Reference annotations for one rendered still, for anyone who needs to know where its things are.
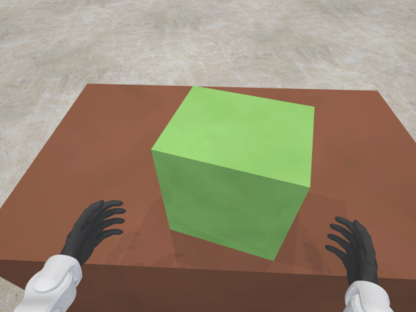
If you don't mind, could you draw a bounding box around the pedestal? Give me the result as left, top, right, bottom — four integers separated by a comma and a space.
0, 84, 416, 312

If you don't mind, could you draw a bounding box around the carton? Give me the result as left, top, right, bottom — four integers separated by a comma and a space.
151, 86, 315, 261

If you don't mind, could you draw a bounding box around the left robot hand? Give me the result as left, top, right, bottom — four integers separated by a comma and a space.
60, 200, 126, 266

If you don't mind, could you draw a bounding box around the right robot hand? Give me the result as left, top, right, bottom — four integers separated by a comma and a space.
325, 216, 378, 286

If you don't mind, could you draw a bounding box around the robot left forearm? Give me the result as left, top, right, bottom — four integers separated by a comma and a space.
13, 255, 82, 312

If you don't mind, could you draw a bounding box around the robot right forearm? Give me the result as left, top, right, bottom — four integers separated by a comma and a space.
343, 281, 393, 312

